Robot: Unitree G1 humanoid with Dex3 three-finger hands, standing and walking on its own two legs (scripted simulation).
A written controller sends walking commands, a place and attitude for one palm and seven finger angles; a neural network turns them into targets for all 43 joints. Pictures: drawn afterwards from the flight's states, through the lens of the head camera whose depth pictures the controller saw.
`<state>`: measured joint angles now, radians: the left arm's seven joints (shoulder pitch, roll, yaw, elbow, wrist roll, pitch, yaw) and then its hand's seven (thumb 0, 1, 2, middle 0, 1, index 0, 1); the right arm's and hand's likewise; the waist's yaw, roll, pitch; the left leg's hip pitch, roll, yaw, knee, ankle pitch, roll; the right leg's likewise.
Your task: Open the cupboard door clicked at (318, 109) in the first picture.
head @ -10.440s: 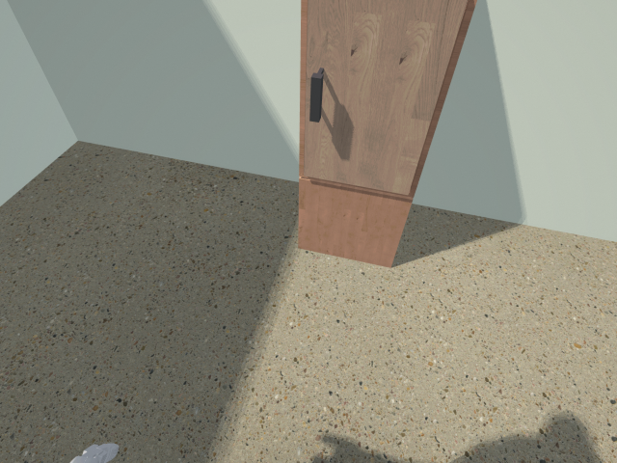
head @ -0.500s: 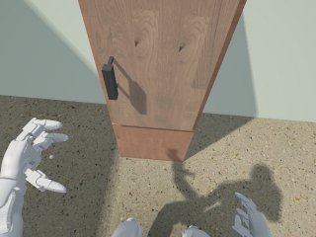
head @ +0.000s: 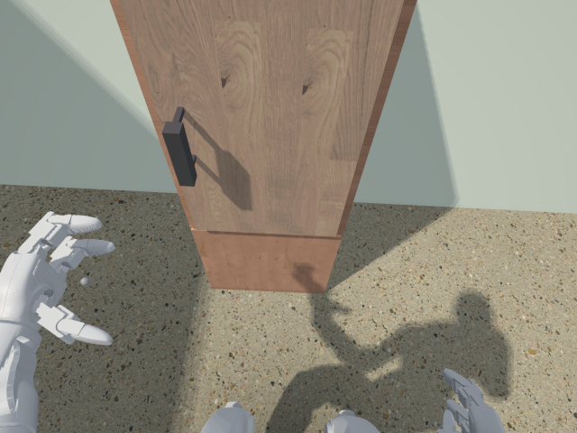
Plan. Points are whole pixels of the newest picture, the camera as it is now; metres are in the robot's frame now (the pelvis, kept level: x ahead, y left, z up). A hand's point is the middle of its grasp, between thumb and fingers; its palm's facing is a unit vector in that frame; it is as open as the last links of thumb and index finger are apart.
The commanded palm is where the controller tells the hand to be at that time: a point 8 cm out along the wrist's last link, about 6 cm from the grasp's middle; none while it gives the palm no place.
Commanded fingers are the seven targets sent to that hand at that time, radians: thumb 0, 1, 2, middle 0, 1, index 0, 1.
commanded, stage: raise the hand with hooked fingers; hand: left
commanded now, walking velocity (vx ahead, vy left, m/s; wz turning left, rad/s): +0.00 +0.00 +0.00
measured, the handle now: (184, 147) +0.55 +0.21 +0.03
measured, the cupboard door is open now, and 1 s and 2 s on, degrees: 0 0 0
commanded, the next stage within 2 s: move the hooked fingers beside the handle in 0.10 s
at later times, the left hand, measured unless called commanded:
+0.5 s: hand (97, 254) +0.33 +0.27 +0.05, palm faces +0.01 -1.00 -0.03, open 14.0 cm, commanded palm +0.31 +0.32 +0.05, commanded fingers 0.00 -0.50 0.30 -0.30 -1.20 -0.30 -1.20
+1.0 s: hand (119, 211) +0.40 +0.27 +0.05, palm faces -0.01 -1.00 -0.02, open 14.0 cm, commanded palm +0.38 +0.31 +0.05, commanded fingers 0.00 -0.50 0.30 -0.30 -1.20 -0.30 -1.20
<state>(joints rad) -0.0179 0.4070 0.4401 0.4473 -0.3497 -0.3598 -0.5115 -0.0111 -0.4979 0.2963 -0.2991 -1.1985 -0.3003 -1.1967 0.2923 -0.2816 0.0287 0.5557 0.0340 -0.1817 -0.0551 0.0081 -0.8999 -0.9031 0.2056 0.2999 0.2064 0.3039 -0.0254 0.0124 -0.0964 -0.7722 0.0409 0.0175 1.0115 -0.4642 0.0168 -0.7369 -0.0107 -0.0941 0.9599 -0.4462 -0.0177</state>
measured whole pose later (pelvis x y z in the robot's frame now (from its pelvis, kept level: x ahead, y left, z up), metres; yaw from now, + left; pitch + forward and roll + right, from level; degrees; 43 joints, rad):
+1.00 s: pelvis +0.00 +0.01 -0.01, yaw -1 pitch +17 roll -3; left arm -0.46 0.50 0.46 0.84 -0.24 -0.38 -0.49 -0.01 -0.50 0.30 -0.30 -1.20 -0.30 -1.20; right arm 0.33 -0.28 0.03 0.60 0.02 -0.09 -0.05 0.01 -0.90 -0.90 0.21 0.30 0.21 0.30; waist -0.08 0.00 -0.11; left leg -0.89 0.05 0.03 1.06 -0.48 0.03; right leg -0.85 -0.01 -0.08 1.00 -0.45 -0.01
